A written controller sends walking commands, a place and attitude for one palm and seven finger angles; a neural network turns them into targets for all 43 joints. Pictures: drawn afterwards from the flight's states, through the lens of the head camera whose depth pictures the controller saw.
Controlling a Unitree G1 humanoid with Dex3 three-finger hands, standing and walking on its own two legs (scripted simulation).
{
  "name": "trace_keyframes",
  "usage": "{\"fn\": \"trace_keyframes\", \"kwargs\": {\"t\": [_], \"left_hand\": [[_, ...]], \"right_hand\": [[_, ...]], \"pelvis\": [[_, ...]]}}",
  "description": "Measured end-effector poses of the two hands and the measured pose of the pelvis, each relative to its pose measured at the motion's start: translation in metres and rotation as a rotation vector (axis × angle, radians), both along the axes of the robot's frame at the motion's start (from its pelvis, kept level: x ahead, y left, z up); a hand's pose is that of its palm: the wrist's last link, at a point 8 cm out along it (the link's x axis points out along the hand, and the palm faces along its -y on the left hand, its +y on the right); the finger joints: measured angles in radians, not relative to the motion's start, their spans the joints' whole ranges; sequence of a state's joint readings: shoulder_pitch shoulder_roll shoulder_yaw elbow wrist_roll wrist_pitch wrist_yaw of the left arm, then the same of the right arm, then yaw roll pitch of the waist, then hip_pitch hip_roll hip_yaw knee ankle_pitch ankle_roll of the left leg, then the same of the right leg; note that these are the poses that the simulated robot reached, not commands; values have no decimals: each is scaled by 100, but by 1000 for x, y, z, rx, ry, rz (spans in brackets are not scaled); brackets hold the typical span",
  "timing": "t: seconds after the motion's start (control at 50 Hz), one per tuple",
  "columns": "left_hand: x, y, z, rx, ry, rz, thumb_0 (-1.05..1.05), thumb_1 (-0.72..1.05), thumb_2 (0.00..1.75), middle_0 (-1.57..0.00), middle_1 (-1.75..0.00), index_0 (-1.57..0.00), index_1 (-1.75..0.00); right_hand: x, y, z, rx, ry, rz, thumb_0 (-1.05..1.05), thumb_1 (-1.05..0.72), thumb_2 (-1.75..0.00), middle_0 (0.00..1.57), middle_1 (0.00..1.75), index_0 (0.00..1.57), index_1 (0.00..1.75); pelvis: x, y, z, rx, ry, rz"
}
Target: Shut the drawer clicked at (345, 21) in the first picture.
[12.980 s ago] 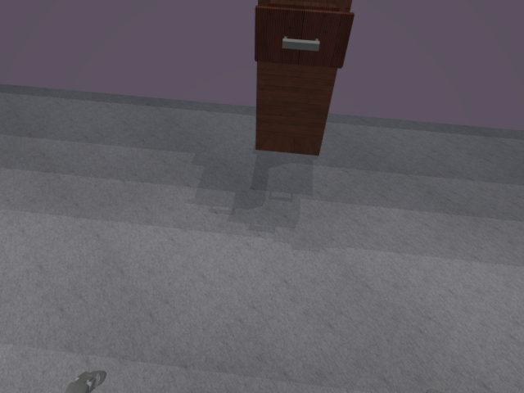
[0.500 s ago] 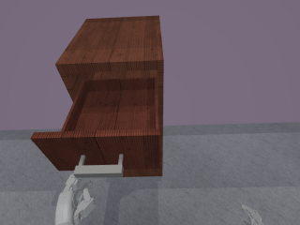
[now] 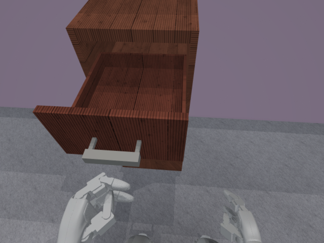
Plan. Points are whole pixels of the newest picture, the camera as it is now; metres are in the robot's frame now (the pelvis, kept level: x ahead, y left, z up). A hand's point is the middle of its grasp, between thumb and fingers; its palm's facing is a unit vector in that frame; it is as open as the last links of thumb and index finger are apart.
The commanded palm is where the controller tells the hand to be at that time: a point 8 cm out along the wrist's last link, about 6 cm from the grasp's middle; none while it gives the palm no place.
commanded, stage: raise the hand and make a fist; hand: left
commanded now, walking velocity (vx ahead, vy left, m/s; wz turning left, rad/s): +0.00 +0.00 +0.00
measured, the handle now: (114, 150) +0.31 +0.15 +0.07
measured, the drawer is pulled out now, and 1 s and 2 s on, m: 0.28 0.28 0.28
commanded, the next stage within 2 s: bring the fist close to the handle in 1.16 s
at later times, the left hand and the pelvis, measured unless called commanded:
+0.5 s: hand (97, 222) +0.14 +0.12 +0.14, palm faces +0.05 -1.00 -0.03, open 3.1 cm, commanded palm +0.09 +0.17 +0.15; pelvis +0.02 +0.00 +0.02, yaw +0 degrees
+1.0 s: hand (87, 218) +0.14 +0.12 +0.17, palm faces +0.04 -1.00 -0.02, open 3.3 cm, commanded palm +0.08 +0.16 +0.18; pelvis +0.02 +0.00 +0.03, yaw +0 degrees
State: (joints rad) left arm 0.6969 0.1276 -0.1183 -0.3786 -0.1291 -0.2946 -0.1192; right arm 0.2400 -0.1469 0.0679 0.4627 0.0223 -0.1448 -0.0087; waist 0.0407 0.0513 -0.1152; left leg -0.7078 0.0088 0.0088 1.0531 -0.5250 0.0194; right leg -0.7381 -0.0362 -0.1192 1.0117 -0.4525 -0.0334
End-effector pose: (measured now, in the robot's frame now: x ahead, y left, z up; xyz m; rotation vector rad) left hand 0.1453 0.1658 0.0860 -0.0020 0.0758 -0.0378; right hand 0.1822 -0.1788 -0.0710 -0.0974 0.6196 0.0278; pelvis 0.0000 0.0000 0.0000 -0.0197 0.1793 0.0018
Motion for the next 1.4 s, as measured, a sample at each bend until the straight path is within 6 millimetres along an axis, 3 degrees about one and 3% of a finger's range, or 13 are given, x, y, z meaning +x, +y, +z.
{"fn": "trace_keyframes", "kwargs": {"t": [0.08, 0.14, 0.28, 0.46, 0.58, 0.8, 1.04, 1.22, 1.4], "left_hand": [[-4, 8, 1, 13, 49, 49, 2, 90, 90, -85, -100, -84, -101], [-11, 16, 7, 21, 47, 93, 2, 90, 90, -91, -107, -90, -107], [-17, 10, 34, 7, -61, 88, 2, 90, 90, -105, -122, -104, -122], [-23, 2, 51, 28, -53, 73, 2, 90, 90, -123, -141, -122, -142], [-27, 9, 67, 36, -84, 115, 2, 90, 90, -133, -152, -133, -153], [-24, 5, 92, 53, -118, 47, 2, 90, 90, -139, -159, -139, -160], [-26, 9, 89, 22, -100, 67, 2, 90, 90, -140, -160, -140, -160], [-29, 9, 91, 43, -100, 61, 2, 90, 90, -140, -160, -140, -160], [-28, 8, 80, 9, -80, 73, 2, 90, 90, -140, -160, -140, -160]], "right_hand": [[-21, -23, -2, -40, 56, -75, 2, -90, -90, 21, 30, 20, 30], [-25, -43, 3, -87, 54, -106, 2, -90, -90, 21, 30, 20, 30], [-5, -67, 26, -149, -62, -120, 2, -90, -90, 20, 30, 20, 30], [35, -43, 54, -81, -205, -84, 1, -91, -90, 20, 30, 20, 30], [46, -21, 60, -38, -227, -24, 1, -90, -90, 20, 30, 20, 30], [37, -17, 62, -19, -221, -29, 1, -90, -90, 21, 30, 20, 30], [27, -29, 69, -63, -235, -43, 2, -90, -90, 20, 30, 20, 30], [26, -23, 68, -40, -237, -43, 1, -90, -90, 20, 30, 20, 30], [24, -19, 64, -47, -221, -17, 1, -90, -90, 20, 30, 20, 30]], "pelvis": [[3, -1, 5, 7, -12, -11], [5, -2, 6, 7, -16, -13], [10, -2, 8, 1, -29, -5], [16, -2, 14, 3, -62, -6], [19, -2, 19, -2, -85, 4], [22, 2, 28, -2, -124, 2], [20, 4, 32, -3, -142, 0], [17, 6, 32, -1, -147, -5], [14, 6, 30, -2, -136, 3]]}}
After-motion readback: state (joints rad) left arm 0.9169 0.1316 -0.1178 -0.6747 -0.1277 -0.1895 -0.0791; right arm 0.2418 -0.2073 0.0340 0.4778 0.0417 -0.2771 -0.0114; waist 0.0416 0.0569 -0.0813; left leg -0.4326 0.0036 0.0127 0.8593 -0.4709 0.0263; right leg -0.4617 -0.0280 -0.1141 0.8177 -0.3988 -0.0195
